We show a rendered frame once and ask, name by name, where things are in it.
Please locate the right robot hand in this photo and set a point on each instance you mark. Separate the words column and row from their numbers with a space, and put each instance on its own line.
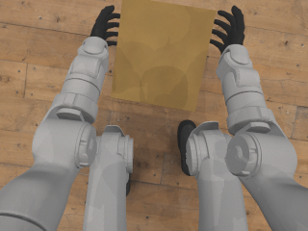
column 234, row 31

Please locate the carton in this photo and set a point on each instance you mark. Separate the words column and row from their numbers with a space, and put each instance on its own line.
column 161, row 52

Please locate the robot right upper arm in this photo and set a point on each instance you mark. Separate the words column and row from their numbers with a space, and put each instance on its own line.
column 266, row 165

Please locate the right robot forearm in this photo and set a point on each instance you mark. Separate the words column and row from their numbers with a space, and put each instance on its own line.
column 244, row 99

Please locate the robot left shin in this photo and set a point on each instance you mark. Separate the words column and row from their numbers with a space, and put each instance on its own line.
column 112, row 129

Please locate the robot left upper arm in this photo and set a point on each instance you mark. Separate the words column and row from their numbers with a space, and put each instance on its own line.
column 36, row 199

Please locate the left robot forearm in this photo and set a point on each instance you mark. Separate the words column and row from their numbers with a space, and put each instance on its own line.
column 82, row 84

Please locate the left robot hand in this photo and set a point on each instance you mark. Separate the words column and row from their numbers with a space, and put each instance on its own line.
column 101, row 25

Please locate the robot right shin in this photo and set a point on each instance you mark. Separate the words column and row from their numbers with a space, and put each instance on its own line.
column 207, row 125

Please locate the robot shin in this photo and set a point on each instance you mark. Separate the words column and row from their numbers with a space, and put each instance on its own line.
column 112, row 129
column 207, row 125

